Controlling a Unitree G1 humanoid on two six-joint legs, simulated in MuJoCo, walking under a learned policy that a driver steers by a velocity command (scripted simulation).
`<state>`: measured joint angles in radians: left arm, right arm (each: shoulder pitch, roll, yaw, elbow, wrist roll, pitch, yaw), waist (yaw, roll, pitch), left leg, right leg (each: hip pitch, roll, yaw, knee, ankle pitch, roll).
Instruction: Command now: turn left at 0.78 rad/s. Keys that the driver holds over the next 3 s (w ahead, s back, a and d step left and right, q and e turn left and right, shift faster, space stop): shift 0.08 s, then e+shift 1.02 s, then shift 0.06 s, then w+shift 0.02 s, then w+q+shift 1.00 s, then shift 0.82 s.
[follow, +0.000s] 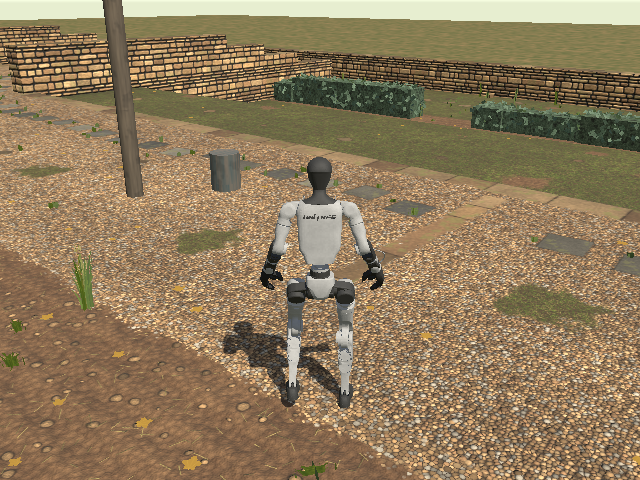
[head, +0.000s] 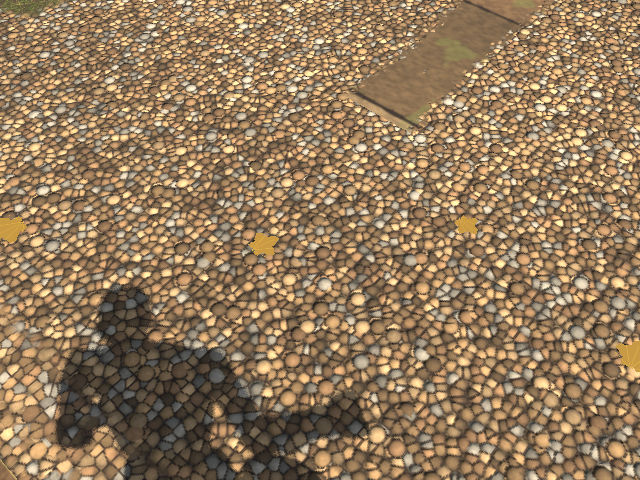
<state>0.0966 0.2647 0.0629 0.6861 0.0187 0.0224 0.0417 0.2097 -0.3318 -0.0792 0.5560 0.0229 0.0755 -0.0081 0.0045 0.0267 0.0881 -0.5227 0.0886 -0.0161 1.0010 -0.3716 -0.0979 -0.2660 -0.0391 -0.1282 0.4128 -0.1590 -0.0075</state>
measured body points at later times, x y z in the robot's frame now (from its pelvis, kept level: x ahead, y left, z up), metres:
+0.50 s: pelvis +0.00 +0.04 +0.00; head +0.04 +0.04 +0.45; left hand +0.15 +0.31 -0.11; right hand +0.15 -0.23 -0.10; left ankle -0.01 +0.14 -0.74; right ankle -0.01 -0.09 -0.70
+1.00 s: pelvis +0.02 +0.00 +0.00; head +0.05 -0.04 +0.45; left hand +0.34 +0.15 -0.06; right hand +0.03 -0.34 -0.10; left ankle +0.15 +0.10 -0.71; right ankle -0.02 -0.08 -0.74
